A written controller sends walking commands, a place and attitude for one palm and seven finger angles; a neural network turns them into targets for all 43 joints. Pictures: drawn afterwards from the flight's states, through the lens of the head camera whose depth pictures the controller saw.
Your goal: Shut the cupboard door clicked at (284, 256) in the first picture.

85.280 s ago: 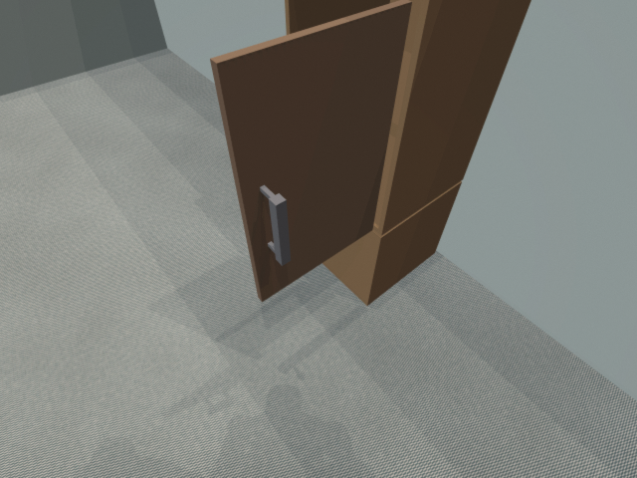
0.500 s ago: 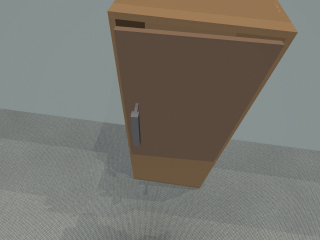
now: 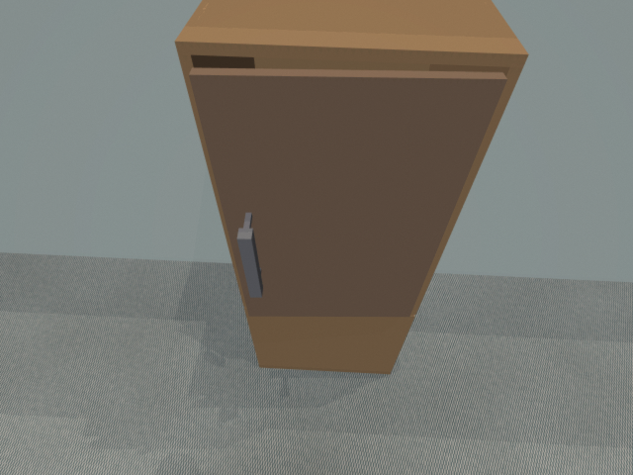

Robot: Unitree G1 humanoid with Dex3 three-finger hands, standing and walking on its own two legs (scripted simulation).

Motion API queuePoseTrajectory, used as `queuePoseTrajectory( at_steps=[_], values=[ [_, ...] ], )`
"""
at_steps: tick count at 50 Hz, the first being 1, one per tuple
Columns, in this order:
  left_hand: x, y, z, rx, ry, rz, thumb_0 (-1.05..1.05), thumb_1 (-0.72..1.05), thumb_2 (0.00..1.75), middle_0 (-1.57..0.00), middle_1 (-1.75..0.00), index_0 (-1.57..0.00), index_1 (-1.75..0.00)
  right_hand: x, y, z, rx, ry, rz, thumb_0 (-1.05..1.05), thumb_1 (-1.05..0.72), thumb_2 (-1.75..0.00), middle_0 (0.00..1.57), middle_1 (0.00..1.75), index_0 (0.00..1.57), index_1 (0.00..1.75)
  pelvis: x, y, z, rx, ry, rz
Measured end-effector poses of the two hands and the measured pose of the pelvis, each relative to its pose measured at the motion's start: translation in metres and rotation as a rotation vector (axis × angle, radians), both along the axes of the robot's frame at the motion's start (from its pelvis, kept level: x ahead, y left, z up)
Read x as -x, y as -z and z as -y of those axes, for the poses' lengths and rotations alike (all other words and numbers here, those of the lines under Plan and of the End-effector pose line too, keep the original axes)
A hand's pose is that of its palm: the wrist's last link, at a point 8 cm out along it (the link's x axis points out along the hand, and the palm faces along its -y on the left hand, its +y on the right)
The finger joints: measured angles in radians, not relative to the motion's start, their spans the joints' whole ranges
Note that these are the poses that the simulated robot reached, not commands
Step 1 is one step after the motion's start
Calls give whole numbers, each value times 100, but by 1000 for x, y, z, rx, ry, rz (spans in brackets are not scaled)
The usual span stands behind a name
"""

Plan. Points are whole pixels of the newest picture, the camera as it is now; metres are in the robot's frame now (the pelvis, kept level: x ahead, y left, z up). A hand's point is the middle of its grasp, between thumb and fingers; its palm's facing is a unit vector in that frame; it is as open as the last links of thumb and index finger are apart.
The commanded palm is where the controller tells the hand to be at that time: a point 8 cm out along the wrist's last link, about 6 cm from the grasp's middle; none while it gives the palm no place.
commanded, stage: look again from close up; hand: left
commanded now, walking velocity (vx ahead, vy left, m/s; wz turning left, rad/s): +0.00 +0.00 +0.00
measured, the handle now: (252, 256) +0.48 +0.13 -0.07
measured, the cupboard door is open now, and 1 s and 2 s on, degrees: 3 3 3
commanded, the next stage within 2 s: shuffle to correct the standing spot in 0.36 s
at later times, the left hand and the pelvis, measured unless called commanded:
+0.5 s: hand out of the picture +0.05 +0.20 -0.17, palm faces -0.04 -0.97 -0.24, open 7.4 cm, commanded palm none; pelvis +0.02 +0.01 +0.00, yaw -1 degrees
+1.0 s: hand out of the picture +0.00 +0.12 -0.19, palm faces +0.02 -0.99 -0.15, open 7.4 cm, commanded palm none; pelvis +0.04 -0.04 -0.01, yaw -1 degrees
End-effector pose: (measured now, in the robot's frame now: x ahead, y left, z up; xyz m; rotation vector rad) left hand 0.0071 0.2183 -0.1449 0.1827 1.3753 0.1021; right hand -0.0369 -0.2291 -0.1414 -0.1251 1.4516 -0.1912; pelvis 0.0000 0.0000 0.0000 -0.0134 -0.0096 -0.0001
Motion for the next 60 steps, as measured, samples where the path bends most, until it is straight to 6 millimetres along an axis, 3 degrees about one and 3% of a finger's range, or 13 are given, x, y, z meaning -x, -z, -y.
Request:
queuePoseTrajectory(
  at_steps=[9,29,35,43,52,60],
  values=[
    [-17,-8,-22,-50,1,44,1,91,89,-20,-30,-20,-30,-27,12,-29,-66,-32,57,1,-92,-90,20,29,19,30,-5,2,-8,-19,4,-5],
    [-39,-5,-27,-45,12,44,1,90,89,-20,-30,-20,-30,-105,-10,18,59,-79,192,0,-91,-90,20,29,19,30,-19,-1,-3,-26,24,-8],
    [-35,1,-15,-34,14,7,1,90,89,-20,-30,-20,-30,-108,-4,24,51,-64,189,0,-90,-90,20,29,20,30,-22,3,10,-36,40,-21],
    [-20,2,18,-25,-27,-19,1,90,89,-20,-30,-20,-30,-97,4,46,44,-45,109,0,-90,-90,20,30,20,30,-31,7,36,-13,21,-37],
    [8,17,52,56,-79,-120,1,90,89,-20,-30,-20,-30,-129,-1,37,42,-70,157,1,-91,-90,20,29,19,30,-44,9,41,6,17,-21],
    [-13,7,58,53,-75,-64,1,90,89,-20,-30,-20,-30,-145,-7,27,11,-87,202,0,-92,-90,20,29,20,30,-44,-2,42,-22,20,-13]
  ],
)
